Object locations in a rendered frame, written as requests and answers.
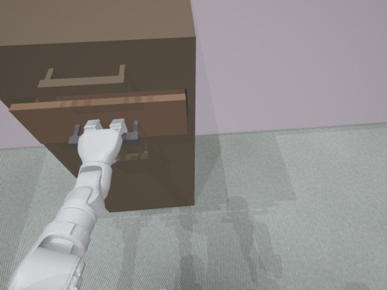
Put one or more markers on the left robot hand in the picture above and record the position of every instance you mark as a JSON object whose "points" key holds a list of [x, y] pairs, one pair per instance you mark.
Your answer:
{"points": [[98, 144]]}

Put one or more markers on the left robot upper arm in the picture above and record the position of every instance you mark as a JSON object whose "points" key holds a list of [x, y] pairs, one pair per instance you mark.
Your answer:
{"points": [[51, 270]]}

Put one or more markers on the drawer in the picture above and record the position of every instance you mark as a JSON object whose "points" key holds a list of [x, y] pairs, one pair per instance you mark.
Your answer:
{"points": [[53, 119]]}

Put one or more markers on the cabinet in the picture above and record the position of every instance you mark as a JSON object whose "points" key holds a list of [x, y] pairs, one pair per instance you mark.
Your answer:
{"points": [[150, 42]]}

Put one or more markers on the handle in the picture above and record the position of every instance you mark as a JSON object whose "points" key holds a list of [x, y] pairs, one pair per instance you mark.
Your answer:
{"points": [[82, 85], [128, 138], [132, 158]]}

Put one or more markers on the robot left forearm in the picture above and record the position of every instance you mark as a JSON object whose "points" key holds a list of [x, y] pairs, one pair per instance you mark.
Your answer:
{"points": [[70, 231]]}

